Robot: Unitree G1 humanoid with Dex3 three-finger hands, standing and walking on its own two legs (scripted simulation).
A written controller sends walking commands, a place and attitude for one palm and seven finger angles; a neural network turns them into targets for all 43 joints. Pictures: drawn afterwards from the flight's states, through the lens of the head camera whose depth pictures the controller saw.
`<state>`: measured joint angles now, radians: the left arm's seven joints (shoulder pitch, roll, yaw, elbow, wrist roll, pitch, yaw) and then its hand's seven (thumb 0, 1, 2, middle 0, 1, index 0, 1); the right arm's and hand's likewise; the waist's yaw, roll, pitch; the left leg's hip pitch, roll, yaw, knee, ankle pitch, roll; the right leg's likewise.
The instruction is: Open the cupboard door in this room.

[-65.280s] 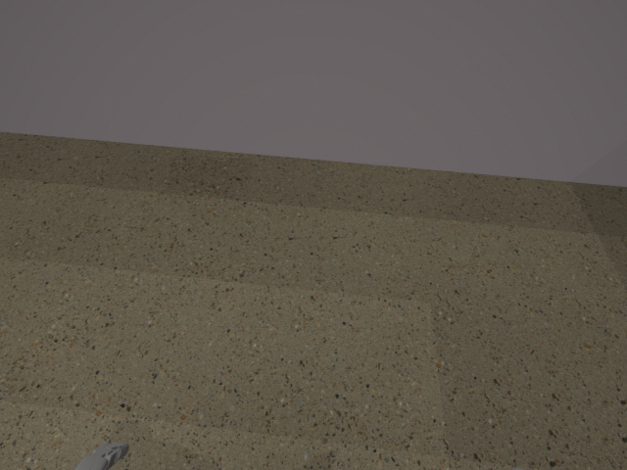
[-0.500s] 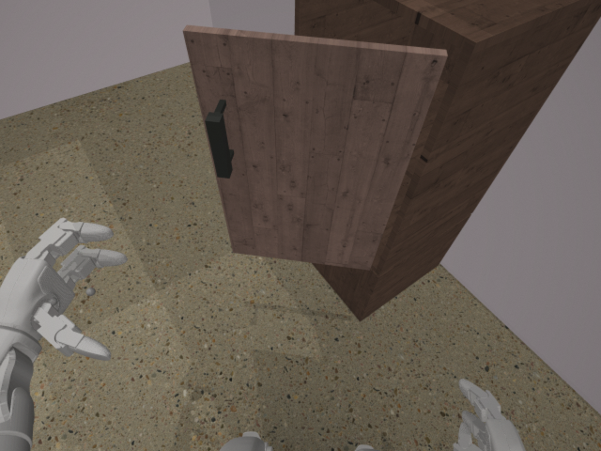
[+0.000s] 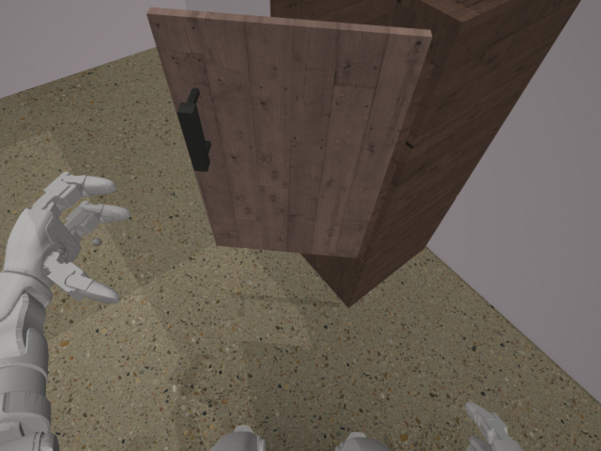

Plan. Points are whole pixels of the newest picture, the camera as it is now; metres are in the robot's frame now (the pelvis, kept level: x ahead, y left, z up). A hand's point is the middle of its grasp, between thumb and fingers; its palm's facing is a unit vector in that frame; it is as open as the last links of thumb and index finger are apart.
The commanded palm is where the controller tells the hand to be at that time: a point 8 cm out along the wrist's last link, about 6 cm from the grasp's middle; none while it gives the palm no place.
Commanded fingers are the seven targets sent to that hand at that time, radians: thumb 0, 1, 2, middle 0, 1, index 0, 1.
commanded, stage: move the hooked fingers beside the handle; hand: left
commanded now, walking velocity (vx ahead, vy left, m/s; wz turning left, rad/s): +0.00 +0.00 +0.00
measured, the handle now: (198, 130) +0.59 +0.18 +0.05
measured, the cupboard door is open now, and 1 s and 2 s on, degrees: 47 47 47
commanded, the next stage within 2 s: none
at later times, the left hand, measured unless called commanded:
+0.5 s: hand (123, 195) +0.43 +0.25 +0.07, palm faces -0.08 -1.00 +0.00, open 14.0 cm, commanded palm +0.41 +0.30 +0.06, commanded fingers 0.00 -0.50 0.30 -0.30 -1.20 -0.30 -1.20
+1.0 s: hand (144, 156) +0.51 +0.24 +0.07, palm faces -0.09 -1.00 +0.00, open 14.0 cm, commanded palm +0.50 +0.29 +0.06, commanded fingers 0.00 -0.50 0.30 -0.30 -1.20 -0.30 -1.20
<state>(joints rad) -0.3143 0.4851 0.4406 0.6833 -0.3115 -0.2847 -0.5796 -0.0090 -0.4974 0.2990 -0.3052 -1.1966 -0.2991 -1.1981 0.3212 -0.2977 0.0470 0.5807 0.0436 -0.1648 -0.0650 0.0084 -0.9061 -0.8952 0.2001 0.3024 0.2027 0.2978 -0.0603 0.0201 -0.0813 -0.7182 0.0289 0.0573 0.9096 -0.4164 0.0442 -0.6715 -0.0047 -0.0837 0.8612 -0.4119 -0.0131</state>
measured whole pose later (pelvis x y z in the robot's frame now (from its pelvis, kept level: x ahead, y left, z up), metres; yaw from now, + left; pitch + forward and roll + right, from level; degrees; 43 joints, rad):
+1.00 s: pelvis +0.00 +0.01 -0.02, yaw -2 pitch +22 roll -4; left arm -0.94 0.70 0.48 1.23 -0.12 -0.34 -0.50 -0.01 -0.50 0.30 -0.30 -1.20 -0.30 -1.20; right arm 0.40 -0.30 0.06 0.62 0.01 0.02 -0.03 0.00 -0.91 -0.89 0.20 0.30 0.20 0.30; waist -0.19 0.02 -0.08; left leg -0.98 0.05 0.05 1.04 -0.45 0.06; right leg -0.92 0.02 -0.09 0.95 -0.42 0.00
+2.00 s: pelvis +0.00 +0.00 -0.03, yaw -2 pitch +24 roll -5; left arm -1.04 0.77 0.49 1.28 -0.07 -0.34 -0.46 -0.01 -0.50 0.30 -0.31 -1.20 -0.30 -1.20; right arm 0.39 -0.30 0.08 0.60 0.01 0.07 -0.03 0.00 -0.91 -0.89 0.20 0.30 0.20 0.30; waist -0.23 0.02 -0.07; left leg -1.05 0.07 0.03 1.08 -0.47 0.05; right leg -0.97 0.03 -0.10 0.98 -0.43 -0.02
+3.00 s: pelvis +0.00 +0.00 -0.03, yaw -2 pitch +23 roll -4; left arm -0.97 0.56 0.40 1.21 -0.07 -0.39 -0.30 -0.01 -0.50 0.30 -0.30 -1.20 -0.30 -1.20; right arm 0.41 -0.27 0.05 0.62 -0.01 0.08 0.01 0.00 -0.91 -0.89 0.20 0.30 0.20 0.30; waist -0.20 0.04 -0.09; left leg -0.99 0.06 0.04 1.06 -0.47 0.05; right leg -0.94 0.02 -0.09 0.97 -0.44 -0.01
